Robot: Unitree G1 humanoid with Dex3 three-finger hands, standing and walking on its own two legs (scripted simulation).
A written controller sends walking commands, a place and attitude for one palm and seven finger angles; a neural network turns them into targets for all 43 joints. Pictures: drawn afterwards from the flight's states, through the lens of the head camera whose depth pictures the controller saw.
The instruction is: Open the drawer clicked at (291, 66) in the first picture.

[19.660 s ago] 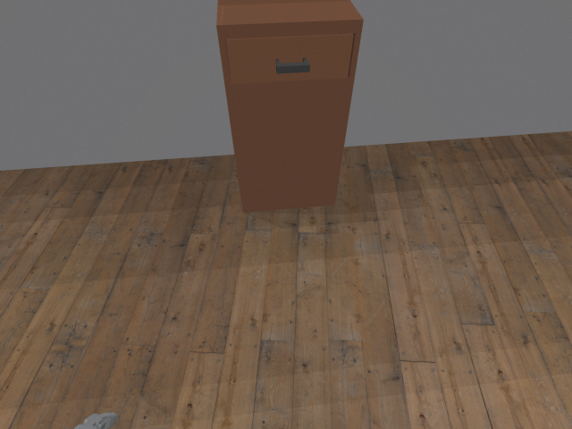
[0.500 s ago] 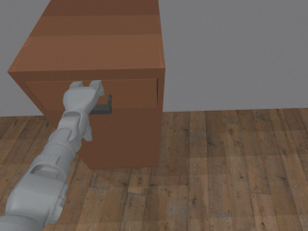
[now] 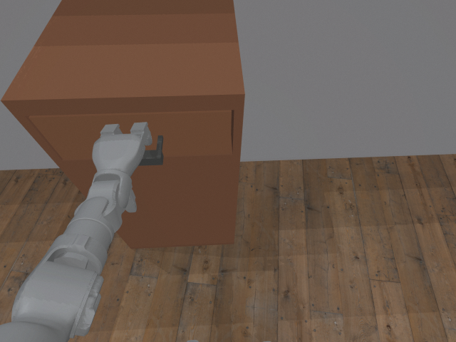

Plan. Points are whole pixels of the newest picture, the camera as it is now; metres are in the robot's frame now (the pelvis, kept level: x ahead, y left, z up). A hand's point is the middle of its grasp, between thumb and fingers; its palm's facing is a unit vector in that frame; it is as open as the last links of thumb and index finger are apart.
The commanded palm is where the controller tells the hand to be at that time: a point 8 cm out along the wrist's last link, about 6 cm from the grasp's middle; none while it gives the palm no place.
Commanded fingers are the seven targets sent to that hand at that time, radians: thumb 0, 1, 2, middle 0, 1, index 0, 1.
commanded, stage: lower the fingers behind the handle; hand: left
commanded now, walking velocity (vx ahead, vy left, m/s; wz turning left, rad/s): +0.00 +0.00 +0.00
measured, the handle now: (138, 149) +0.50 +0.19 +0.00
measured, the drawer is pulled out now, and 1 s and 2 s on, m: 0.00 0.00 0.00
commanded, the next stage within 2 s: lift the fingers back up to retry in 0.88 s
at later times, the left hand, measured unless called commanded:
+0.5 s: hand (131, 170) +0.44 +0.19 +0.00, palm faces +0.00 +0.00 -1.00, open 13.8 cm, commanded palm +0.42 +0.19 +0.03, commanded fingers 0.00 -0.50 0.30 -0.30 -1.20 -0.30 -1.20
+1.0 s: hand (131, 172) +0.44 +0.19 +0.00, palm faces +0.00 +0.00 -1.00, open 13.8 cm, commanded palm +0.41 +0.19 +0.04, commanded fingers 0.00 -0.50 0.30 -0.30 -1.20 -0.30 -1.20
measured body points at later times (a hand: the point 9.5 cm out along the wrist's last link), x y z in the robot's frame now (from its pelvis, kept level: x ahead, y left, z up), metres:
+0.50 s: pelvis -0.02 +0.00 -0.01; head +0.06 +0.00 +0.43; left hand +0.44 +0.19 +0.05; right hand +0.02 -0.27 -0.14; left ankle -0.01 +0.08 -0.70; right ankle -0.02 -0.10 -0.70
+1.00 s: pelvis -0.03 +0.00 -0.02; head +0.06 +0.01 +0.42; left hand +0.43 +0.19 +0.05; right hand +0.00 -0.26 -0.15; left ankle -0.01 +0.08 -0.70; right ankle -0.02 -0.10 -0.70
